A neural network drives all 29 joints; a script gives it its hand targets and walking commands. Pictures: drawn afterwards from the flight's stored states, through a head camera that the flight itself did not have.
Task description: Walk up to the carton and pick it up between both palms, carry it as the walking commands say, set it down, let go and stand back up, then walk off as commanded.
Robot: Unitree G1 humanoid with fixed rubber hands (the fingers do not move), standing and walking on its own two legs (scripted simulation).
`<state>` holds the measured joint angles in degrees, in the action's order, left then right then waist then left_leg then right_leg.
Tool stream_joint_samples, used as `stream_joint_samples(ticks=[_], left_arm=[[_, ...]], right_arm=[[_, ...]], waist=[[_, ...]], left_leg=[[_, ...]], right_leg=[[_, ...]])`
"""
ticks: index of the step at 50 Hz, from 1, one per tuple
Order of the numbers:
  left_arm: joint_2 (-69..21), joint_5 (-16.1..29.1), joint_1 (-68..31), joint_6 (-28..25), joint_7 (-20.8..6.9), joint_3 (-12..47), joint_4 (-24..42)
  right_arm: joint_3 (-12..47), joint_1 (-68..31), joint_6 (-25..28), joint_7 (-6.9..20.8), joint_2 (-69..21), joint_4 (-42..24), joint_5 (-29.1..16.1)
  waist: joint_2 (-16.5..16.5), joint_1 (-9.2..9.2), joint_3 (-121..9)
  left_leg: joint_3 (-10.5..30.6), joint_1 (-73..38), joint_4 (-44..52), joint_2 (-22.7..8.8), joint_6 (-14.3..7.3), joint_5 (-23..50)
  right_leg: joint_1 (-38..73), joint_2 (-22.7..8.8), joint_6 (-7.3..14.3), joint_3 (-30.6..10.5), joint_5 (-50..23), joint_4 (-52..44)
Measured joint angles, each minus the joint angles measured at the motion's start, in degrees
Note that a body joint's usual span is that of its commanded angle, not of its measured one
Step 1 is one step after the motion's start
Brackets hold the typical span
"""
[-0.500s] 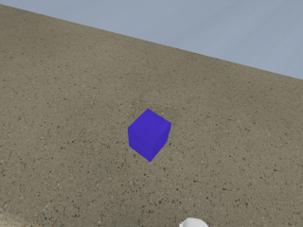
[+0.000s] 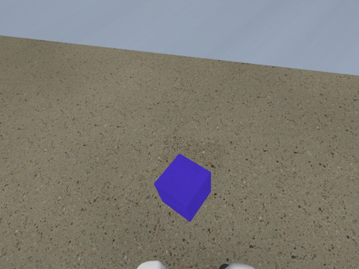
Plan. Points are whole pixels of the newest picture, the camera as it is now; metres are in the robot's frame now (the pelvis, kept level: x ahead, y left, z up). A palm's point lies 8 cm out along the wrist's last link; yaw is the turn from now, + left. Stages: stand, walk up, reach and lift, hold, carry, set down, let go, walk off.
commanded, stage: walk up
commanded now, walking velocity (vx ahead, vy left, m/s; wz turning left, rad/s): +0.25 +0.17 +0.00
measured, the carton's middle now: (184, 188) +0.56 +0.06 -0.65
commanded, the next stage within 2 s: none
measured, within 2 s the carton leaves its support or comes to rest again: neither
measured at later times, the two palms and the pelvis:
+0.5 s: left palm out of the picture +0.05 +0.30 -0.15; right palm (263, 259) +0.15 -0.15 -0.12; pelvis +0.08 +0.08 +0.01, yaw +0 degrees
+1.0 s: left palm out of the picture +0.08 +0.29 -0.14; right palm out of the picture +0.05 -0.17 -0.14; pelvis +0.07 +0.06 +0.00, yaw -3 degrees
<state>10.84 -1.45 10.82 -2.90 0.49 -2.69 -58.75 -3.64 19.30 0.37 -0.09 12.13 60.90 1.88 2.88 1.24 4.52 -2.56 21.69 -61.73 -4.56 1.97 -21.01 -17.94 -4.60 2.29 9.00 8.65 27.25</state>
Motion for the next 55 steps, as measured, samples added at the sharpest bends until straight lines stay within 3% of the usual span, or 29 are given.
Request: stream_joint_samples(ticks=[9, 15, 17, 18, 20, 23, 29, 32, 35, 39, 44, 48, 55], left_arm=[[0.26, -0.56, 10.43, -0.36, 0.45, 0.22, -3.09], [-0.53, -0.64, 12.71, 0.45, 0.38, -0.14, -5.15], [-1.02, -0.27, 12.8, 0.97, 0.46, -0.2, -5.72], [-1.18, -0.04, 12.57, 1.22, 0.54, -0.18, -6.03], [-0.72, 0.5, 11.02, 2.19, 1.04, -0.14, -6.1], [-0.74, 0.57, 8.81, 3.89, 1.33, 0.17, -4.98], [-0.86, 0.18, 4.65, 5.08, 1.41, 0.2, -2.92], [-0.96, 0.14, 3.2, 4.96, 1.56, 0.29, -2.53], [-1.11, 0.06, 2.61, 3.92, 1.73, 0.31, -2.6], [-2.01, 0.35, 2.74, 3.02, 1.46, 0.72, -3.78], [-2.24, 0.61, 3.95, 2.52, 1.39, 1.14, -4.69], [-2.52, 0.6, 5.04, 2.53, 1.39, 1.13, -4.63], [-0.75, 0.62, 6.43, 4.29, 1.4, -0.42, 2.69]], right_arm=[[0.03, -6.04, -2.25, 1.55, 0.66, -1.14, -0.01], [1.13, -9.54, -0.54, 1.61, -0.56, -1.62, -1.17], [1.68, -10.03, 0.7, 0.81, -0.45, -1.74, -1.18], [1.87, -10.16, 1.39, 0.19, -0.48, -1.68, -1.06], [2.28, -10.51, 1.94, -0.54, -1.9, -1.45, -1.23], [2.64, -10.55, 1.59, -1.34, -3.14, -1.38, -1.16], [2.31, -9.54, 0.74, -2.27, -3.83, -0.95, -0.98], [2.04, -8.67, 0.15, -2.43, -3.66, -0.49, -0.91], [1.86, -7.47, -0.36, -2.21, -3.26, 0.14, -1.05], [2.07, -5.94, -0.79, -1.84, -2.8, 1.28, -1.34], [2.08, -4.02, -0.55, -1.46, -3.1, 2.97, -1.26], [1.88, -2.59, -0.47, -1.5, -3.37, 3.51, -0.99], [0.32, -2.25, -1.68, -2.58, -0.31, -4.39, -0.06]], waist=[[-0.74, -4.13, -1.94], [-2.26, -4.38, -3.18], [-1.87, -4.35, -3.42], [-1.74, -4.23, -3.36], [-4.01, -3.86, -2.55], [-5.22, -2.74, -1.93], [-5.66, -1.16, -1.69], [-5.24, -0.71, -1.94], [-4.85, -0.81, -2.38], [-2.19, -0.5, -2.45], [-1.69, -0.23, -2.84], [-2.05, -0.38, -2.9], [-3.35, -2.54, -3.17]], left_leg=[[-0.49, 5.86, 9.38, -1.32, 1.43, 8.25], [-2.43, -0.83, 26.43, -0.72, 1.5, 6.88], [-3.45, -5.55, 33.84, -0.38, 1.12, 10.72], [-3.6, -7.09, 35.92, -0.44, -0.38, 12.99], [-4.11, -7.12, 34.47, 0.51, -2.32, 10.53], [-4.32, -8.17, 35.94, 0.77, -3.04, 9.59], [-4.95, -8.96, 38.32, 1.86, -3.74, 11.03], [-5.35, -8.58, 37.77, 2.37, -3.75, 10.86], [-5.88, -7.68, 36.05, 2.97, -3.36, 10.14], [-5.11, -9.2, 37.94, 1.99, -2.49, 11.28], [-4.85, -10.36, 39.84, 1.39, -2.04, 12.35], [-4.8, -10.24, 39.76, 0.96, -1.7, 12.38], [-5.11, -3.73, 27.4, 0.49, 0.18, 1.35]], right_leg=[[6.03, -1.19, -1.44, -1.07, -0.8, -6.9], [7.98, -1.5, -3.5, -0.96, 0.6, -7.33], [7.76, -0.96, -4.59, -0.88, 2.64, -4.59], [7.24, -0.75, -5.25, -0.91, 3.98, -2.47], [5.5, -0.84, -5.35, -3.23, 11.06, 2.59], [2.32, 1.0, -4.89, -5.82, 16.54, 10.14], [0.63, 2.41, -3.66, -6.72, 14.55, 13.78], [2.87, 2.76, -3.17, -6.48, 12.53, 8.87], [6.79, 2.43, -2.29, -5.63, 5.93, -0.38], [8.67, 3.66, -1.56, -4.85, 4.92, -2.88], [10.16, 4.48, -1.14, -4.66, 3.7, -5.49], [10.26, 4.88, -0.9, -4.63, 3.38, -5.97], [1.9, 6.35, -1.1, -10.13, 6.24, 3.05]])
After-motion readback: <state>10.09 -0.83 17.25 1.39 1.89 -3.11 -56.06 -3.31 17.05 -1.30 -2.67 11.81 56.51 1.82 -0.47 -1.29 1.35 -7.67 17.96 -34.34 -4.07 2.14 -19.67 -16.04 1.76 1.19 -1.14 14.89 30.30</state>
